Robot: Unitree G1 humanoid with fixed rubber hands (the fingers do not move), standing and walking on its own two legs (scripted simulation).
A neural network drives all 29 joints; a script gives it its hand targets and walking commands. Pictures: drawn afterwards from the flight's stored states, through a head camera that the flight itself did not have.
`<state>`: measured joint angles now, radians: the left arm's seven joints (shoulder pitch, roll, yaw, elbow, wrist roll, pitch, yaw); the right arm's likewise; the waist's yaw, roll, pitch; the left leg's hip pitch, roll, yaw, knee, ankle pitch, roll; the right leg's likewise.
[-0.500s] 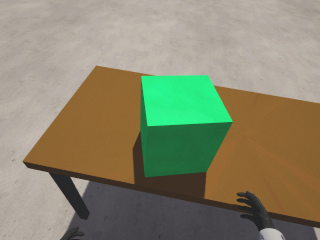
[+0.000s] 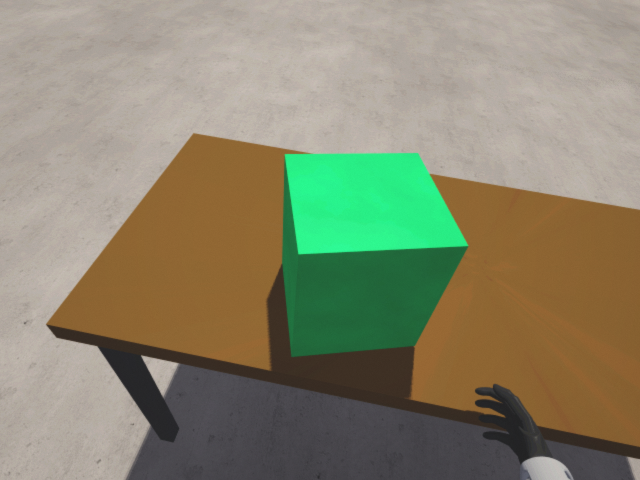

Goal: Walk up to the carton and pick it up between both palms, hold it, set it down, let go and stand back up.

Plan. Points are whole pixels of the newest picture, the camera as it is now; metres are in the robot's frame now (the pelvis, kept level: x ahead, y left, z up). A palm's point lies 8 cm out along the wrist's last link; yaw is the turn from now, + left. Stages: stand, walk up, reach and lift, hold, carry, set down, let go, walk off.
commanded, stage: stand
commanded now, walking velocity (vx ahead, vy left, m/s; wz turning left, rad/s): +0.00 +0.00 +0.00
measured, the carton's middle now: (353, 256) +0.45 -0.03 +0.02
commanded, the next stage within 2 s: none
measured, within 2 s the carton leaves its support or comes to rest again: neither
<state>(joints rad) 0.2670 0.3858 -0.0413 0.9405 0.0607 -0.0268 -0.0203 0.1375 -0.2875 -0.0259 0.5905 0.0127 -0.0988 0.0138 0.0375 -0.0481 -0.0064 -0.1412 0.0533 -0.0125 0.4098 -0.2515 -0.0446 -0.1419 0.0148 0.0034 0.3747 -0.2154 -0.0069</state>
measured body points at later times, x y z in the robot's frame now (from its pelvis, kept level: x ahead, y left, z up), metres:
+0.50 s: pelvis +0.00 +0.00 +0.00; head -0.01 +0.02 +0.45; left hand +0.04 +0.30 -0.14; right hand +0.21 -0.25 -0.04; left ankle -0.02 +0.14 -0.74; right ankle -0.01 -0.12 -0.74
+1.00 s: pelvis +0.00 +0.00 +0.00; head -0.01 +0.02 +0.45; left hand +0.04 +0.30 -0.14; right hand +0.21 -0.25 -0.04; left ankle -0.02 +0.14 -0.74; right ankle -0.01 -0.12 -0.74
